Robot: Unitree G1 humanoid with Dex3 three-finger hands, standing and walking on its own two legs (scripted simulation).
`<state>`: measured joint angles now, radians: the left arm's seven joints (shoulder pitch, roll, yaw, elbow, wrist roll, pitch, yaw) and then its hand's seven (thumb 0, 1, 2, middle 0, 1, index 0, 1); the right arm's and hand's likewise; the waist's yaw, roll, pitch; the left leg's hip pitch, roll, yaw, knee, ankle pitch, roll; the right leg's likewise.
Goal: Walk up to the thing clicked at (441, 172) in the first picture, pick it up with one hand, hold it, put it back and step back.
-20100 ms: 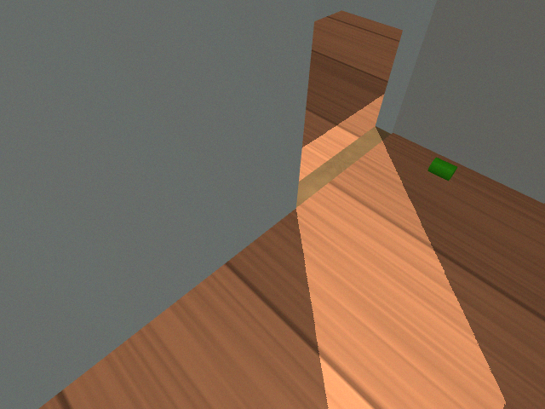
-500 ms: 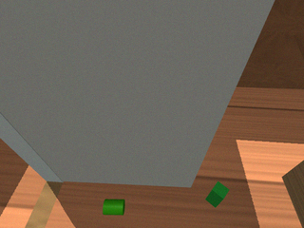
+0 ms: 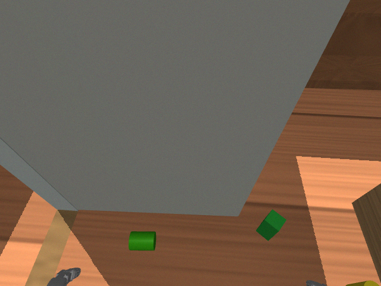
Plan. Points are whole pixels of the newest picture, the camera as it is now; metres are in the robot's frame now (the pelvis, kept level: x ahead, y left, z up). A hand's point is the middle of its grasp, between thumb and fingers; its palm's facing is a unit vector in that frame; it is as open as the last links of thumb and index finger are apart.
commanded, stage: rise first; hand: left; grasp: from above
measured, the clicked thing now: (142, 240) +0.38 +0.24 -0.73
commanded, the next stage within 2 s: none
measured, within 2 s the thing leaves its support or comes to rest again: neither
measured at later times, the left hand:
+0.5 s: hand out of the picture +0.15 +0.27 -0.23, palm faces -0.13 -0.89 -0.44, open 14.0 cm
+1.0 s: hand out of the picture +0.13 +0.29 -0.31, palm faces -0.33 -0.75 -0.58, open 14.1 cm
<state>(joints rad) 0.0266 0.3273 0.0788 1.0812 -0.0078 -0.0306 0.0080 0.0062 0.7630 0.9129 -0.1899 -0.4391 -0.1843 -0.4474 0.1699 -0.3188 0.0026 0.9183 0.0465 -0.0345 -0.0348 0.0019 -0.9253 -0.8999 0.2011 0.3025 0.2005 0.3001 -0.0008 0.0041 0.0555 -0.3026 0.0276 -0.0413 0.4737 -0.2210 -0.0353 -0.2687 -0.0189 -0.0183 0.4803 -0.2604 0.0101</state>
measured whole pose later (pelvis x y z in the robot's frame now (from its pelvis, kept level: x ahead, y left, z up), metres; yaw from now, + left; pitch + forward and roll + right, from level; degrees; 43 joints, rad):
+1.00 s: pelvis -0.03 +0.02 -0.17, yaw -2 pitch +27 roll -3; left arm 0.18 0.37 0.13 0.47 0.41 0.10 0.03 -0.01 -0.54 0.94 -0.11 -1.04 -0.11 -1.04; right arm 0.11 -0.25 -0.03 0.53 0.00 -0.17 0.01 0.01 -0.94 -0.90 0.20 0.30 0.20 0.30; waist -0.01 0.00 -0.17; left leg -1.37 0.02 -0.07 1.51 -0.61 -0.02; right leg -1.31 -0.01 -0.01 1.49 -0.64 0.03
